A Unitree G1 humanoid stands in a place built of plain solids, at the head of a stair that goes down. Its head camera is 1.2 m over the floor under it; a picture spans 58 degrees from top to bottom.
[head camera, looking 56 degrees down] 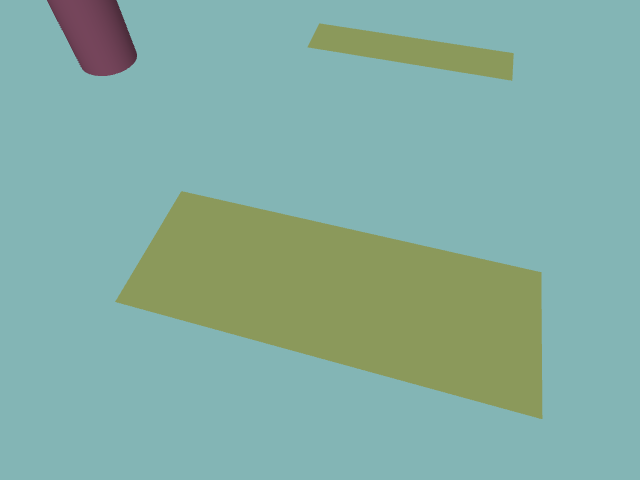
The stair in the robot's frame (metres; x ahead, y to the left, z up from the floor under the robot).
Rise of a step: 0.10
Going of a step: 0.53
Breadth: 1.36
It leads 16 degrees to the right of straight ahead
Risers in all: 3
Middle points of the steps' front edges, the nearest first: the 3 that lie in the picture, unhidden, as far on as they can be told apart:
0.42 0.03 0.00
0.93 -0.11 -0.10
1.43 -0.25 -0.20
